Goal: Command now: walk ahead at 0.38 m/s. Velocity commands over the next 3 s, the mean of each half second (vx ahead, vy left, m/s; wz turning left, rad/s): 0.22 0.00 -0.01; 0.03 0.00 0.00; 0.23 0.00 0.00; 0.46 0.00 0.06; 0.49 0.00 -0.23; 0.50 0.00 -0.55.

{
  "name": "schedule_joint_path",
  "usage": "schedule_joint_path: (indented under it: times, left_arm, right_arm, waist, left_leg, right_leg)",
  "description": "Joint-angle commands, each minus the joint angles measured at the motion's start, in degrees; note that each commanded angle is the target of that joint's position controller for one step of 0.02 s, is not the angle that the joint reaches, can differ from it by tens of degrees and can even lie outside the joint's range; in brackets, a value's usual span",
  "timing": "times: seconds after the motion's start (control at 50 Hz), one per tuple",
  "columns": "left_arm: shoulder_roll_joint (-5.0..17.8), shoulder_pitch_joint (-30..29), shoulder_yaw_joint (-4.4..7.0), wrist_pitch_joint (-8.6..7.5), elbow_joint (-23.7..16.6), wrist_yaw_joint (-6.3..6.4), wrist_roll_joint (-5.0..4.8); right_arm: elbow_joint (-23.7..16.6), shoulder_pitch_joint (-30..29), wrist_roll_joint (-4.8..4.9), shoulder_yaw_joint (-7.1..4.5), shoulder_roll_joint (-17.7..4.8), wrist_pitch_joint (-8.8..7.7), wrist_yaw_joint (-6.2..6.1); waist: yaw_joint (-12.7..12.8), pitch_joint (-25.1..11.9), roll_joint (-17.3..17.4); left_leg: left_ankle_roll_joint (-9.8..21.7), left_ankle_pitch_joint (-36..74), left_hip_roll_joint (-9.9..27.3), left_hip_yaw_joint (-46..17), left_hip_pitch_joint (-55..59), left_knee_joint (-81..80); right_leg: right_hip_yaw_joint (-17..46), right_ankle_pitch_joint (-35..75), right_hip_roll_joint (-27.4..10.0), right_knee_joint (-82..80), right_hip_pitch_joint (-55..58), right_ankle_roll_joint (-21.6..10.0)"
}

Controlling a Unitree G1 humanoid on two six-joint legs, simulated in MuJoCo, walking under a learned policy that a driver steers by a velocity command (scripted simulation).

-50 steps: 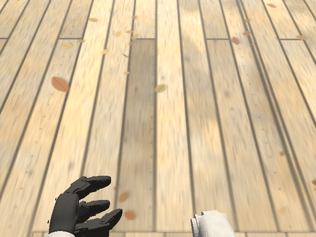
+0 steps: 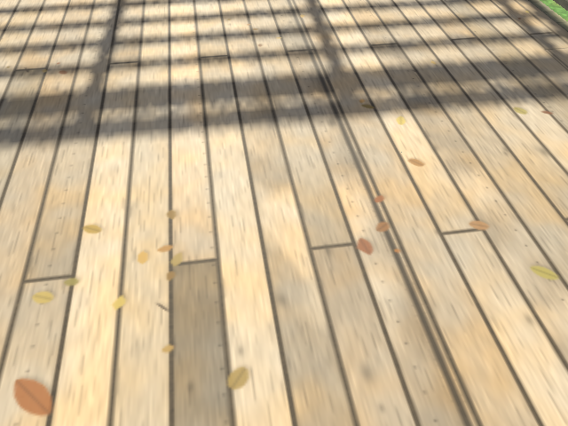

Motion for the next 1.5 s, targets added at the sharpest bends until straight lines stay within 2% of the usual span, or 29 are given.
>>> schedule_joint_path:
  times: [0.02, 0.06, 0.08, 0.1, 0.12, 0.14, 0.18, 0.3, 0.38, 0.4, 0.42, 0.44, 0.46, 0.5, 0.6, 0.7, 0.72, 0.74, 0.84, 1.08, 1.16, 1.22, 1.3, 1.36, 1.38, 1.4, 1.42, 1.44, 1.5]
  left_arm:
    - [1.7, 4.6, 0.47, -1.26, -1.6, 0.54, -0.39]
    - [3.2, 10.6, 0.83, -2.33, 0.7, 1.28, -0.16]
    - [6.1, 15.6, 1.15, -3.02, 1.4, 1.93, 0.3]
    - [10.6, 13.7, 2.41, -3.08, 0.4, 2.46, 0.41]
    - [8.5, 10.2, 2.06, -3.12, 0.2, 2.71, 0.48]
    - [7.4, 8.0, 1.6, -3.69, -0.3, 2.54, 0.09]
    - [6.3, 6.2, 1.25, -4.67, -0.4, 2.43, -0.79]
    - [5.6, 10.4, 0.99, -4.42, 2.6, 2.11, 0.57]
    - [4.8, 10.1, 0.41, -3.58, 3.8, 2.81, -0.88]
    - [4.1, 10.1, 0.02, -3.9, 3.4, 3.0, -1.51]
    - [3.2, 10.2, -0.46, -3.99, 1.4, 3.36, -1.16]
    - [-1.3, 16.4, -1.2, -2.78, 2.9, 3.48, -2.96]
    - [2.8, 13.3, -0.3, -1.25, 3.2, 3.8, -2.06]
    - [2.4, 7.8, -0.05, -0.38, 2.5, 3.23, -0.48]
    - [-0.2, 8.9, -0.66, 0.87, 4.9, 3.07, -0.83]
    - [2.2, 5.4, -0.98, 0.55, 3.9, 3.83, 0.57]
    - [4.3, 3.7, -0.41, 0.46, 4.2, 4.03, -0.19]
    - [2.7, 3.5, -0.62, 0.32, 4.7, 3.95, -0.7]
    - [1.9, 3.3, -0.73, -0.62, 6.3, 4.08, -0.82]
    - [1.3, 3.7, -1.46, -0.43, 12.0, 3.78, -1.0]
    - [3.9, 5.6, -0.4, 0.4, 12.7, 3.09, -0.46]
    - [6.1, 10.8, 0.6, 0.23, 14.1, 2.58, -0.82]
    - [7.5, 8.6, 1.78, -0.98, 14.4, 2.19, -0.48]
    - [6.0, 2.0, 1.72, -1.47, 13.0, 1.84, -1.09]
    - [3.6, -1.1, 0.97, -1.99, 11.5, 1.72, -0.81]
    - [-0.1, -2.6, -0.04, -2.53, 9.5, 1.39, -0.57]
    - [4.0, -5.1, 0.77, -2.68, 8.2, 1.13, 1.18]
    - [3.1, -4.6, 0.71, -2.78, 8.4, 0.78, 1.46]
    - [2.8, -3.2, 0.94, -2.64, 9.5, -0.41, 0.3]
  right_arm:
    - [-3.6, -4.3, 0.77, -1.63, -8.2, -0.18, 0.42]
    - [-4.6, -7.2, 0.47, -1.09, -6.0, -0.07, 0.5]
    - [-5.8, -9.0, 0.08, 0.02, -1.7, -0.6, 0.61]
    - [-8.2, -12.0, 0.04, 0.83, -0.5, -1.2, 1.12]
    - [-7.7, -12.7, -1.41, -0.3, -4.6, -1.71, 1.52]
    - [-6.6, -10.6, -1.19, -0.46, -4.6, -2.23, 1.95]
    - [-4.2, -7.1, -1.62, -0.37, -4.5, -2.42, 1.94]
    - [-5.0, -11.7, -0.45, 1.84, 1.2, -1.96, 0.71]
    - [-3.5, -7.0, 0.09, 1.6, 0.1, -2.45, -0.49]
    - [-2.5, -3.7, -0.51, 0.98, -2.4, -2.9, -0.94]
    - [-2.2, 0.8, -1.55, 0.26, -6.9, -3.48, -1.05]
    - [-2.2, 1.7, -0.79, 0.15, -8.2, -2.91, -1.18]
    - [-1.8, 1.8, 0.32, 0.93, -4.8, -2.52, -1.11]
    - [-2.7, -3.9, 0.18, 2.09, -2.2, -2.12, -1.17]
    - [-1.3, -6.3, -0.21, 2.5, -1.5, -1.85, -1.49]
    - [0.5, -5.5, 0.35, 2.08, -1.4, -0.21, -1.51]
    - [0.9, -3.5, 0.99, 2.0, -0.2, 0.29, -1.24]
    - [2.0, -3.3, 0.74, 1.88, -0.9, 0.56, -1.2]
    - [5.3, -1.5, 0.08, 1.48, -0.5, -0.48, -1.02]
    - [11.4, -1.3, 0.36, 2.72, 1.6, -0.46, -1.98]
    - [12.1, -1.0, 0.12, 2.04, 0.3, -0.19, -1.2]
    - [9.5, -5.4, -0.78, 2.35, 3.1, -1.17, -0.18]
    - [6.2, -7.2, -0.48, 1.32, 0.7, -3.11, 0.81]
    - [9.9, 4.5, 0.39, 0.91, 2.3, -3.69, 0.8]
    - [11.7, 12.2, 0.02, -0.46, -1.7, -3.81, 0.37]
    - [13.3, 19.5, -0.04, -2.27, -7.7, -3.57, 0.28]
    - [13.5, 18.4, -0.62, -1.8, -5.9, -3.1, 0.4]
    - [12.1, 13.5, -0.87, -0.97, -3.4, -3.16, 0.54]
    - [9.9, 6.0, -0.47, -0.08, -1.3, -4.24, 0.1]
  waist:
    - [3.8, 7.1, 4.7]
    - [6.2, 9.5, -0.1]
    - [7.6, 7.5, -10.0]
    - [6.6, 12.3, -17.5]
    - [4.2, 15.5, -8.0]
    - [2.0, 13.5, -6.6]
    - [0.3, 9.9, -5.6]
    - [2.4, 6.2, -7.6]
    - [0.3, 4.6, -7.0]
    - [-0.8, 2.3, -4.3]
    - [-1.4, -1.1, 1.8]
    - [-0.3, -3.9, 11.9]
    - [-1.6, -1.9, 9.2]
    - [0.3, 3.6, 3.7]
    - [3.1, 3.7, 5.7]
    - [2.5, 9.5, 2.8]
    - [0.1, 12.6, -3.8]
    - [0.7, 13.1, -5.0]
    - [0.1, 9.0, -2.8]
    - [-0.2, 9.5, -1.3]
    - [0.7, 13.6, -2.6]
    - [3.8, 17.1, -8.7]
    - [1.9, 18.1, -7.5]
    - [-4.3, 14.5, -3.8]
    - [-8.1, 13.6, 4.0]
    - [-10.2, 12.2, 18.7]
    - [-7.9, 15.6, 12.3]
    - [-4.5, 16.3, 4.6]
    - [-0.5, 13.2, 1.5]
  left_leg:
    - [6.6, -31.8, 12.3, -13.7, -12.0, -11.5]
    - [4.0, -33.3, 9.0, -10.5, -19.9, -1.4]
    - [1.6, -29.2, 3.9, -4.3, -26.2, 14.9]
    - [-0.5, -20.3, -2.1, 0.6, -33.8, 24.2]
    - [-0.8, -14.3, 1.6, -4.8, -32.1, 28.5]
    - [-1.5, -12.1, 1.7, -5.4, -29.4, 28.7]
    - [-3.5, -9.0, 2.1, -3.3, -23.7, 30.7]
    - [-4.8, -6.2, 0.8, 1.8, -11.0, 19.4]
    - [-2.5, 2.5, -0.4, 1.6, 1.4, 5.2]
    - [-1.6, 8.5, 3.1, -2.6, 9.2, 3.8]
    - [0.5, 25.8, 13.3, -13.0, 16.6, 4.8]
    - [11.2, 38.6, 22.9, -22.6, 19.1, 2.9]
    - [14.2, 32.6, 23.9, -26.5, 15.6, -0.3]
    - [11.5, 20.1, 19.6, -21.9, 8.7, -4.3]
    - [5.9, 15.3, 12.0, -10.8, 1.6, -4.8]
    - [-0.7, -17.8, 8.3, -10.9, -10.8, -5.2]
    - [-2.0, -15.7, 5.0, -8.5, -8.5, -5.3]
    - [-2.4, -11.6, 4.4, -7.5, -3.6, -3.2]
    - [-2.4, -2.3, 5.1, -7.5, 4.1, -1.5]
    - [-3.3, 1.4, 5.1, -7.2, 6.3, -1.8]
    - [-0.7, -25.6, 1.9, -6.0, -1.3, 1.7]
    - [-1.2, -20.2, -0.2, -1.0, -10.8, 13.4]
    - [-0.5, -15.3, 3.7, -1.4, -11.5, 16.8]
    - [-0.2, -10.7, 0.4, 0.3, 12.9, 5.6]
    - [1.0, -17.9, 7.0, -10.1, 22.6, -1.4]
    - [6.0, -32.4, 18.9, -31.9, 27.7, -12.1]
    - [8.6, -28.7, 23.0, -37.3, 22.9, -13.4]
    - [8.6, -24.5, 22.0, -33.0, 19.2, -12.7]
    - [5.8, -11.8, 16.4, -20.3, 17.5, -13.9]
  right_leg:
    - [-4.3, 6.3, 2.4, -12.1, 10.4, -1.9]
    - [0.1, 2.8, 0.2, -20.6, 18.8, -3.9]
    - [16.4, -12.0, -11.4, -29.0, 22.9, -5.8]
    - [36.4, -26.8, -22.0, -38.6, 19.0, -9.8]
    - [34.5, -20.6, -20.7, -37.9, 14.8, -10.5]
    - [29.7, -12.3, -18.3, -36.5, 13.8, -9.7]
    - [19.0, 6.4, -13.5, -34.1, 13.9, -8.0]
    - [5.8, 51.0, -9.3, -22.9, 13.2, -6.2]
    - [7.0, 47.4, -8.7, -15.8, 13.3, -3.8]
    - [6.3, 40.2, -6.9, -11.8, 10.0, -2.0]
    - [3.9, 22.8, -4.2, -3.9, 4.6, -0.7]
    - [0.8, -1.9, 1.3, 3.7, -0.4, 1.6]
    - [2.3, -11.3, 0.9, 9.1, -3.1, 2.0]
    - [4.3, -8.4, -0.6, 10.1, -3.8, 2.6]
    - [2.3, 2.8, -0.3, -3.6, 7.7, 3.5]
    - [7.6, 15.6, -5.5, -18.2, 16.0, 1.8]
    - [9.4, 10.8, -5.7, -18.7, 9.3, 0.8]
    - [9.3, 8.1, -5.2, -20.4, 5.4, 0.8]
    - [8.3, 14.0, -4.7, -21.4, 7.3, 0.6]
    - [7.7, 18.2, -4.8, -21.2, 9.1, -0.2]
    - [10.3, -11.9, -3.9, -22.3, 6.5, -3.7]
    - [22.9, -21.4, -11.9, -29.8, 11.0, -8.6]
    - [26.4, -12.3, -16.8, -31.8, 11.0, -11.5]
    - [14.8, -6.6, -8.9, -23.7, -2.2, -6.6]
    - [8.0, -2.9, -4.1, -12.5, -11.2, -3.9]
    - [-2.0, -1.2, 3.0, 6.6, -20.1, -1.1]
    - [1.0, -3.9, 0.9, 16.7, -23.8, -2.0]
    - [3.3, 0.3, -1.7, 21.3, -23.5, -2.1]
    - [2.4, 9.3, -4.4, 20.3, -20.0, -0.7]
Next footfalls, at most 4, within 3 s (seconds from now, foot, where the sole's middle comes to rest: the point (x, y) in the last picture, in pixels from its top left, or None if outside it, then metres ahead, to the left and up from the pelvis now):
0.06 right None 0.05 -0.10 -0.78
0.40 left None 0.19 0.09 -0.78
0.70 right None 0.17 -0.12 -0.78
1.82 right None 0.58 -0.07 -0.78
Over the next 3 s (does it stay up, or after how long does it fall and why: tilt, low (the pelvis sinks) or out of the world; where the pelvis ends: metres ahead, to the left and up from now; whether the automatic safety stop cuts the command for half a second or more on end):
stays up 1.05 -0.07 -0.02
